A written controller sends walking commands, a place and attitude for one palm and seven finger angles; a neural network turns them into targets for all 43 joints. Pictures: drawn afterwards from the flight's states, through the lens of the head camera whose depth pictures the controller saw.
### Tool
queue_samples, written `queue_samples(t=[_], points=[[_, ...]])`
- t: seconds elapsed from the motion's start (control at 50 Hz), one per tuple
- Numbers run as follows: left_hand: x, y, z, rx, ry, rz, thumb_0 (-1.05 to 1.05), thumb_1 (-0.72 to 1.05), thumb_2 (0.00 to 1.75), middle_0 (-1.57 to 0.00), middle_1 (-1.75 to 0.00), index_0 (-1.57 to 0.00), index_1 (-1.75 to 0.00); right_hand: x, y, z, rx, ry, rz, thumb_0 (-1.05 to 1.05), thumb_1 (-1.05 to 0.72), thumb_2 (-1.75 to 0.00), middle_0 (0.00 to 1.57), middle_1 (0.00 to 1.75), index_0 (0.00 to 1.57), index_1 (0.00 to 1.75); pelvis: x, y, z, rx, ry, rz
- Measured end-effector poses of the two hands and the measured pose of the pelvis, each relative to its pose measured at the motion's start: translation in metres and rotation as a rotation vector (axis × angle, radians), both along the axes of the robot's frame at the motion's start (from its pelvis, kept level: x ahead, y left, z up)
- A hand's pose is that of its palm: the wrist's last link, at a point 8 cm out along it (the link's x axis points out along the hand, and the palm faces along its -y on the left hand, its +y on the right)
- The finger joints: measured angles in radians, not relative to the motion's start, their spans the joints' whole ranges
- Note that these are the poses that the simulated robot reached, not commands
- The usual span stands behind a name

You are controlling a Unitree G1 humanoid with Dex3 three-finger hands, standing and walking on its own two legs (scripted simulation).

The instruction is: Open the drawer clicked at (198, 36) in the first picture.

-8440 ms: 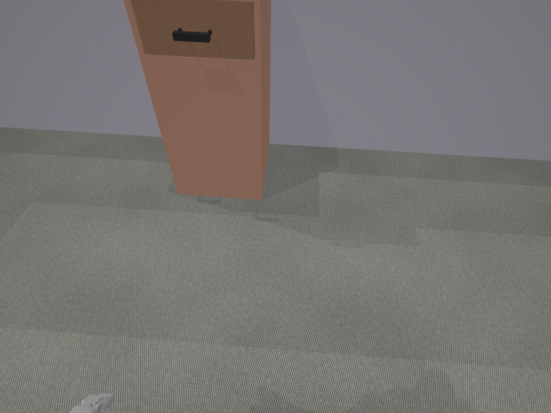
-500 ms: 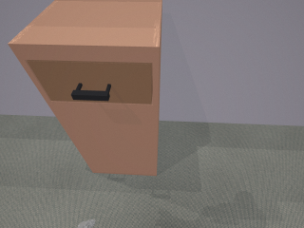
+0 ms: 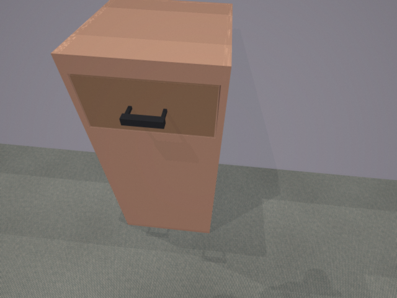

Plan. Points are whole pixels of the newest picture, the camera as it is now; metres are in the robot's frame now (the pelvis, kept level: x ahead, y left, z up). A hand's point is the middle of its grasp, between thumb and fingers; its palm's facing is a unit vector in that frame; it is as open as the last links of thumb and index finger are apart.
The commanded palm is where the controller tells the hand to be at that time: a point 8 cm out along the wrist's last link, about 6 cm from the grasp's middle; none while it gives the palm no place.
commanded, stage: come to a stop and stand still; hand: left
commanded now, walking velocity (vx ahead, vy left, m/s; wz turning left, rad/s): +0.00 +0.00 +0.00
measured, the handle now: (144, 115) +0.55 +0.20 +0.04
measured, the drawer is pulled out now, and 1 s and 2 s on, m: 0.00 0.00 0.00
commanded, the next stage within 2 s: look again from close up in 0.26 s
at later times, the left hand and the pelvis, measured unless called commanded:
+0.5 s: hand out of the picture +0.00 +0.16 -0.18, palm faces +0.02 -0.98 -0.18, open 7.4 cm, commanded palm none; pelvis +0.00 +0.00 +0.00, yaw +0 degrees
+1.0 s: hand out of the picture +0.04 +0.21 -0.17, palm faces +0.01 -0.98 -0.21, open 7.4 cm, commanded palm +0.11 +0.26 -0.07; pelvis +0.01 +0.03 +0.00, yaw -1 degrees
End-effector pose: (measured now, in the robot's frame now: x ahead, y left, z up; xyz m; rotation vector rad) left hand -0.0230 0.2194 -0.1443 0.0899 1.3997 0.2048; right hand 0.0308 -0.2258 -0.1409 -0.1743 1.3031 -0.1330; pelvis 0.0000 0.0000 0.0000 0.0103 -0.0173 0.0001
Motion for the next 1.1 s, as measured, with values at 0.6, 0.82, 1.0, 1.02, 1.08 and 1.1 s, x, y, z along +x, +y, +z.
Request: queue_samples(t=[0.6,0.82,1.0,1.02,1.08,1.1], points=[[0.058,0.013,-0.002,0.031,-0.138,-0.094,0.01,0.91,0.90,-0.20,-0.30,-0.20,-0.30,-0.037,0.002,-0.001,-0.010,0.014,-0.084,0.00,-0.91,-0.90,0.20,0.30,0.20,0.30,0.011,0.005,-0.004,-0.020,-0.006,-0.005],[0.088,0.038,0.010,0.052,-0.208,-0.117,0.00,0.91,0.90,-0.20,-0.30,-0.20,-0.30,-0.001,0.021,0.005,-0.002,-0.057,-0.042,0.00,-0.91,-0.90,0.20,0.30,0.20,0.30,0.014,0.024,0.000,-0.018,-0.018,-0.020],[0.052,0.040,0.005,0.031,-0.105,-0.100,0.00,0.91,0.90,-0.20,-0.30,-0.20,-0.30,0.005,0.026,0.008,0.000,-0.052,-0.034,0.00,-0.91,-0.90,0.20,0.30,0.20,0.30,0.011,0.032,0.003,-0.014,-0.025,-0.025],[0.047,0.039,0.004,0.033,-0.092,-0.100,0.00,0.91,0.90,-0.20,-0.30,-0.20,-0.30,0.005,0.027,0.008,-0.002,-0.050,-0.031,0.00,-0.91,-0.90,0.20,0.30,0.20,0.30,0.010,0.032,0.002,-0.019,-0.023,-0.024],[0.081,0.047,0.037,0.159,-0.301,-0.233,0.01,0.90,0.90,-0.21,-0.30,-0.21,-0.31,0.018,0.025,0.017,-0.032,-0.196,0.000,0.01,-0.91,-0.90,0.20,0.30,0.20,0.30,0.005,0.031,-0.001,-0.002,-0.022,-0.027],[0.098,0.050,0.055,0.224,-0.410,-0.259,0.02,0.89,0.90,-0.21,-0.30,-0.21,-0.31,0.026,0.024,0.020,-0.039,-0.263,0.001,0.01,-0.91,-0.90,0.20,0.30,0.20,0.30,0.004,0.030,-0.002,0.007,-0.015,-0.027]])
